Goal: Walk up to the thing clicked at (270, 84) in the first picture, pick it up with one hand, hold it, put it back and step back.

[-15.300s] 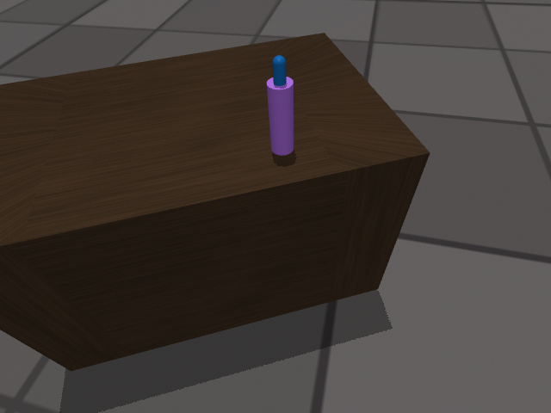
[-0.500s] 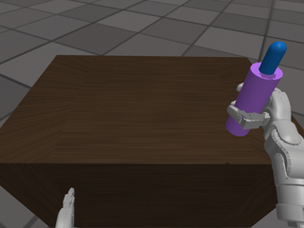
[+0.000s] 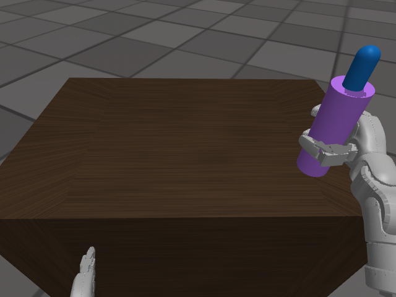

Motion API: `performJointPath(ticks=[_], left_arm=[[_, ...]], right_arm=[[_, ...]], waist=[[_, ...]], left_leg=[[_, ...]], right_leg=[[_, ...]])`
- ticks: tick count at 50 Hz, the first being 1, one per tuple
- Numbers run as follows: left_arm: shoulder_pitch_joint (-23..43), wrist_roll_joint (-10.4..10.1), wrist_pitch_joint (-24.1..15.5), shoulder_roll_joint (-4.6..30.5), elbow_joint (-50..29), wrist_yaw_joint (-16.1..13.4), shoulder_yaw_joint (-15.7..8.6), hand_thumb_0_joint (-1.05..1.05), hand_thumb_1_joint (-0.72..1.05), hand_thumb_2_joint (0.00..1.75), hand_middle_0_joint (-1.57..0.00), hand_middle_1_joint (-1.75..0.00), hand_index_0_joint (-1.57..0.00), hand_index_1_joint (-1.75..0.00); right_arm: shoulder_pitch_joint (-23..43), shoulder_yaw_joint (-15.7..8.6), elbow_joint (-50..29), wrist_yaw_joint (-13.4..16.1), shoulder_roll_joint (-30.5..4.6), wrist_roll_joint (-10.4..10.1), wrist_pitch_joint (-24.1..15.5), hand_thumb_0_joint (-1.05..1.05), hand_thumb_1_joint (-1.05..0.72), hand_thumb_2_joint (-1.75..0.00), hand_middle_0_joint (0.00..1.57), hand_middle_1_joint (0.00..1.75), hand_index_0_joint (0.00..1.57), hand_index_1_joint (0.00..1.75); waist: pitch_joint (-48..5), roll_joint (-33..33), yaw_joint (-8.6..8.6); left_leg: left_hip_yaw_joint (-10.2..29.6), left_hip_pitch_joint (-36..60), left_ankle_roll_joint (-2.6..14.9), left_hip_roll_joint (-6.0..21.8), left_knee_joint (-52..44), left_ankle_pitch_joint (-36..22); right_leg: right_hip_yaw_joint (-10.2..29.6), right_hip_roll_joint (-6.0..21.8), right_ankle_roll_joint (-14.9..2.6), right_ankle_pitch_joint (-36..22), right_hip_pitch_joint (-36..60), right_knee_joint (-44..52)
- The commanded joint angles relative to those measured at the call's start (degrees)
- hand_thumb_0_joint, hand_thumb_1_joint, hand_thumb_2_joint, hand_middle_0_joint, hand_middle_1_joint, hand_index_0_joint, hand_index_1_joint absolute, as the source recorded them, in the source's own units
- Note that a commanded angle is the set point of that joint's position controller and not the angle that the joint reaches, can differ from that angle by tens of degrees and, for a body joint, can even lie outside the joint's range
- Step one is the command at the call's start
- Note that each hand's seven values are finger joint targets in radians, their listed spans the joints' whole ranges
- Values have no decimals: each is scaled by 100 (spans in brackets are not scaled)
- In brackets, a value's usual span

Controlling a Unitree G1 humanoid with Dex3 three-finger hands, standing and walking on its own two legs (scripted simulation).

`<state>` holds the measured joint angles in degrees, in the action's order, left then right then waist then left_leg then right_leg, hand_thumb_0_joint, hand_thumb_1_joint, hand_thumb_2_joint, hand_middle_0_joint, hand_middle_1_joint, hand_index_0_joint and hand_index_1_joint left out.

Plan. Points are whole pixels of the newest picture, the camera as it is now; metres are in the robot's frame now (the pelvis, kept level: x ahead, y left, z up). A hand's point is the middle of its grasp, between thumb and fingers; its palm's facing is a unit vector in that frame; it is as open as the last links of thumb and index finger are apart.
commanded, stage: hold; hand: right
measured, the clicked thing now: (335, 118) +0.34 -0.18 +0.25
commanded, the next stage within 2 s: none
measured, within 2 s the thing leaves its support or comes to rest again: neither
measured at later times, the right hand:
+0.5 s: hand (328, 132) +0.33 -0.17 +0.23, palm faces +0.13 +0.99 -0.04, open 8.4 cm
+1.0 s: hand (328, 136) +0.33 -0.17 +0.22, palm faces +0.15 +0.99 -0.04, open 8.4 cm
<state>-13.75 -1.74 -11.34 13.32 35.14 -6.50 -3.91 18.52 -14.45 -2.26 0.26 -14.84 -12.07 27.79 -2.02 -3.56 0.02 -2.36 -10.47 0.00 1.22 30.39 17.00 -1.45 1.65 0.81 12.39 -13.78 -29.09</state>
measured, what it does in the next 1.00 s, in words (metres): stands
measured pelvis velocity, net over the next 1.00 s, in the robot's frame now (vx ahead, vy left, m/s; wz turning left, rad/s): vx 0.00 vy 0.00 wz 0.00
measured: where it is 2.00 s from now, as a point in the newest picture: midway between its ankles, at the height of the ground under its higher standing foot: outside the picture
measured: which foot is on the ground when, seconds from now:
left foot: down 0.00-1.00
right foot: down 0.00-1.00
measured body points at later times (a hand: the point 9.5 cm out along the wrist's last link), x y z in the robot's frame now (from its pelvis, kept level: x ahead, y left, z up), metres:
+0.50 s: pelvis +0.00 +0.00 +0.00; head -0.04 +0.03 +0.45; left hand +0.17 +0.26 -0.07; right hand +0.32 -0.23 +0.23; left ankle +0.00 +0.12 -0.73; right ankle +0.04 -0.13 -0.73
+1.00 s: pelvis +0.00 +0.00 +0.00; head -0.04 +0.04 +0.44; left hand +0.18 +0.26 -0.07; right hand +0.31 -0.23 +0.23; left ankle +0.00 +0.12 -0.73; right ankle +0.04 -0.13 -0.73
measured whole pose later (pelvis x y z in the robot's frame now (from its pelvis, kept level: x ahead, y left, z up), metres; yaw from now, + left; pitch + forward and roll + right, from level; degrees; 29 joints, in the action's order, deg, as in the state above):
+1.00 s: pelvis +0.00 +0.00 +0.00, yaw +0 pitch -3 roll +0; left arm -13.2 -1.6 -14.9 13.6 37.3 -6.6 -4.6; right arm 16.9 -15.6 -10.5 -0.5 -15.0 -13.2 35.4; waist -2.8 -4.2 0.5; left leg -2.6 -11.1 0.2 1.2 32.1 17.9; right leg -1.1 1.7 1.0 13.1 -14.5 -30.7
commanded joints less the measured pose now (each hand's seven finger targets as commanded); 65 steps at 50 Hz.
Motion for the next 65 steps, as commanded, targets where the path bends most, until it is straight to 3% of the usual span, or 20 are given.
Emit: performJointPath(ticks=[1, 4, 7, 8, 11, 12, 14, 18, 19, 25, 28, 43, 46, 48, 50, 53, 55, 56, 58, 65], left_arm=[[953, 24, -390, 744, -1097, -41, -252, 0, -55, 5, -5, -5, -5, -5], [716, 30, -394, 598, -860, -18, -140, 0, -55, 5, -5, -5, -5, -6], [921, 22, -458, 655, -1021, -9, -161, 0, -55, 5, -5, -5, -5, -6], [901, 29, -455, 829, -959, -18, -375, 0, -55, 5, -5, -5, -5, -6], [928, 13, -500, 674, -982, -10, -183, 0, -56, 5, -5, -5, -5, -6], [732, 24, -472, 706, -631, -12, -342, 0, -56, 6, -5, -5, -5, -6], [930, 25, -499, 770, -995, -34, -290, 0, -56, 5, -5, -5, -5, -6], [964, 36, -526, 629, -754, -46, -218, 0, -56, 5, -5, -5, -5, -6], [1010, 26, -557, 696, -779, -64, -227, 0, -55, 5, -5, -5, -5, -5], [930, 34, -524, 759, -710, -56, -284, 0, -55, 5, -5, -5, -5, -5], [881, 9, -509, 748, -666, -32, -307, 0, -55, 5, -5, -5, -5, -5], [752, 25, -653, 643, -611, -64, -245, 0, -55, 5, -5, -5, -5, -5], [937, 37, -697, 723, -879, -58, -272, 0, -55, 5, -5, -5, -5, -5], [782, 32, -667, 595, -665, -47, -183, 0, -55, 5, -5, -5, -5, -5], [918, 38, -713, 763, -756, -67, -336, 0, -56, 6, -5, -5, -5, -5], [984, 46, -704, 670, -870, -84, -220, 0, -56, 6, -5, -5, -5, -6], [1073, 41, -711, 928, -787, -138, -435, 0, -55, 5, -5, -5, -5, -5], [972, 53, -714, 709, -708, -99, -230, 0, -56, 5, -5, -5, -5, -6], [1011, 52, -679, 624, -722, -106, -162, 0, -56, 5, -5, -5, -5, -5], [723, 47, -659, 707, -708, -112, -309, 0, -56, 5, -5, -5, -5, -5]], right_arm=[[3077, -584, -1986, 10, -1370, -116, -626, 0, -33, -134, 131, 145, 135, 145], [3218, -445, -2222, -26, -1215, -132, -577, 0, -36, -135, 132, 146, 136, 146], [2958, -561, -2155, -38, -1293, -153, -455, 0, -34, -134, 130, 144, 134, 144], [3038, -612, -2201, -34, -1363, -143, -425, 0, -32, -134, 130, 145, 134, 145], [2820, -682, -2070, -47, -1350, -177, -328, 0, -34, -133, 130, 144, 134, 144], [2920, -545, -2405, -54, -1248, -187, -325, 0, -34, -134, 130, 144, 134, 144], [2992, -690, -2437, -30, -1389, -201, -291, 0, -34, -135, 131, 145, 135, 145], [3173, -488, -2690, -15, -1224, -198, -218, 0, -32, -133, 129, 143, 133, 143], [3038, -661, -2322, 0, -1359, -188, -144, 0, -35, -133, 130, 143, 134, 143], [2877, -709, -2204, -21, -1376, -193, 13, 0, -30, -134, 130, 144, 134, 144], [3141, -666, -2753, -50, -1407, -234, -7, 0, -30, -134, 131, 145, 135, 145], [3074, -630, -2756, -59, -1302, -254, -39, 0, -32, -131, 129, 142, 132, 142], [2792, -828, -2585, -27, -1460, -229, -16, 0, -33, -132, 130, 143, 133, 143], [3005, -617, -2882, -36, -1271, -243, -35, 0, -33, -132, 129, 142, 133, 142], [2767, -771, -2697, -29, -1390, -243, -20, 0, -34, -132, 130, 143, 134, 143], [2937, -579, -2913, -41, -1213, -247, -22, 0, -35, -132, 130, 143, 134, 143], [2647, -791, -2454, -16, -1416, -245, 72, 0, -32, -132, 129, 142, 133, 142], [2825, -590, -2645, -42, -1197, -248, 59, 0, -31, -131, 129, 142, 133, 142], [2647, -721, -2331, -23, -1254, -221, 102, 0, -31, -132, 129, 142, 133, 142], [3027, -675, -2812, -12, -1335, -232, -27, 0, -31, -130, 127, 140, 131, 140]], waist=[[-1528, 116, 9], [-1488, 69, 2], [-1503, 99, 45], [-1622, 19, 3], [-1400, 118, 45], [-1395, 15, 14], [-1478, 211, 48], [-1377, 86, 64], [-1412, 119, 43], [-1421, 152, 78], [-1362, -6, 119], [-1400, 71, 44], [-1569, 84, 106], [-1389, -64, 85], [-1415, 20, 96], [-1391, 199, 53], [-1312, 224, 77], [-1326, 138, 65], [-1283, 228, 118], [-1447, 141, 43]], left_leg=[[-85, -237, -48, -116, -540, -1183], [-123, -291, -29, -140, -508, -1265], [-130, -224, -43, -137, -522, -1245], [-132, -264, -34, -138, -515, -1235], [-130, -284, -46, -136, -542, -1134], [-120, -279, -40, -124, -514, -1188], [-116, -229, -59, -114, -539, -1166], [-84, -287, -50, -90, -549, -917], [-88, -319, -61, -104, -544, -945], [-117, -269, -61, -106, -527, -975], [-91, -317, -41, -94, -503, -956], [-71, -355, -61, -89, -494, -965], [-89, -237, -69, -105, -416, -1270], [-84, -381, -46, -119, -419, -1137], [-124, -349, -46, -145, -417, -999], [-57, -351, -67, -97, -487, -946], [-71, -361, -90, -100, -482, -983], [-60, -373, -83, -100, -468, -977], [-77, -363, -92, -104, -456, -1005], [-71, -342, -79, -90, -422, -1221]], right_leg=[[6, -132, -157, -762, 1063, 252], [27, -116, -149, -900, 1134, 232], [23, -124, -151, -874, 1064, 230], [31, -112, -146, -866, 1149, 235], [29, -123, -154, -761, 1043, 226], [30, -137, -159, -796, 1010, 239], [32, -150, -177, -766, 1015, 213], [32, -181, -167, -499, 911, 238], [25, -166, -164, -516, 974, 212], [39, -170, -161, -565, 887, 228], [11, -187, -152, -562, 890, 220], [14, -189, -171, -554, 926, 149], [15, -178, -153, -895, 956, 70], [20, -159, -137, -795, 946, 107], [50, -131, -126, -662, 903, 139], [34, -169, -164, -573, 865, 120], [34, -178, -170, -574, 842, 105], [33, -169, -155, -578, 868, 108], [23, -174, -157, -604, 816, 96], [19, -193, -169, -818, 949, 61]])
